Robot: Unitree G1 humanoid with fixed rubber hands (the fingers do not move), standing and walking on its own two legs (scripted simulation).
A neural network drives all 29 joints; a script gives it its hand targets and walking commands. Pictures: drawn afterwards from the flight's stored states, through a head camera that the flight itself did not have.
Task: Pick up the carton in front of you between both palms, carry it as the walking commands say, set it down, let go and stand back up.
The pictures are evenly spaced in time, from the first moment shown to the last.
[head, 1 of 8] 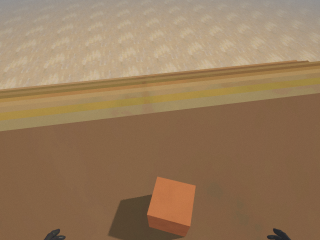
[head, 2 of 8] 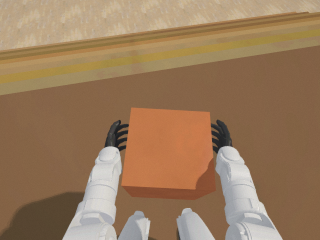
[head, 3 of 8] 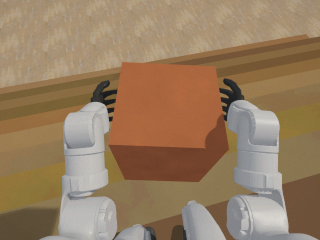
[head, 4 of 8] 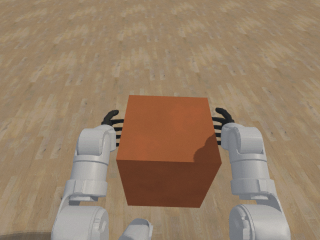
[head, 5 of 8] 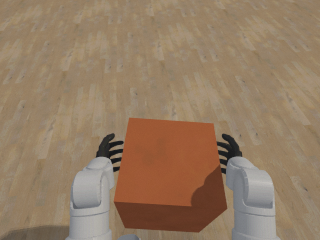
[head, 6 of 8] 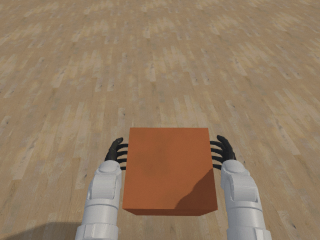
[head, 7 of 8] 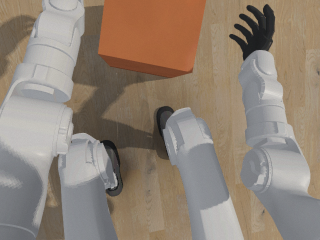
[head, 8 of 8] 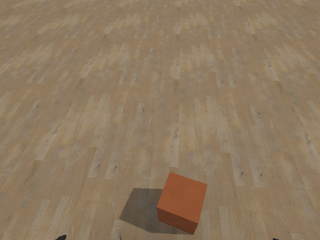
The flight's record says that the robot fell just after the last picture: no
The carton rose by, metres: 0.68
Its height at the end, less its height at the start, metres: -1.77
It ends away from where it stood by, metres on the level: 7.42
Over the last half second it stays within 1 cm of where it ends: yes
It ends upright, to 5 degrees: yes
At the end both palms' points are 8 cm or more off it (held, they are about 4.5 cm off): yes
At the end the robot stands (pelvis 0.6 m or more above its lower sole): yes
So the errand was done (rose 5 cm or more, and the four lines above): yes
